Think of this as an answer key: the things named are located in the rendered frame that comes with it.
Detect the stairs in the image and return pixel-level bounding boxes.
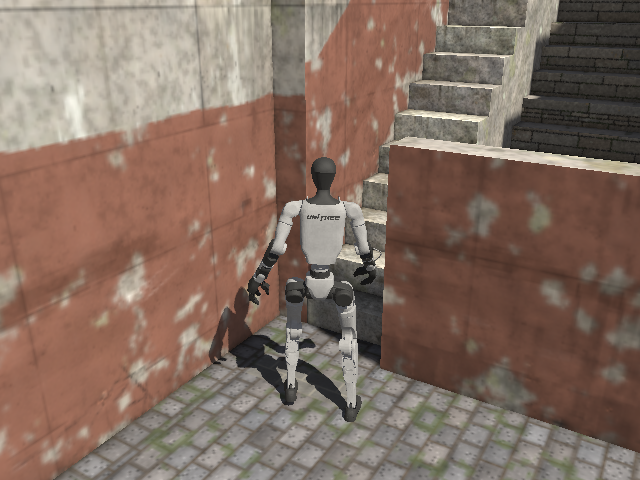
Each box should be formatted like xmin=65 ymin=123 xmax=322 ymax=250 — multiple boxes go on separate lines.
xmin=307 ymin=0 xmax=560 ymax=346

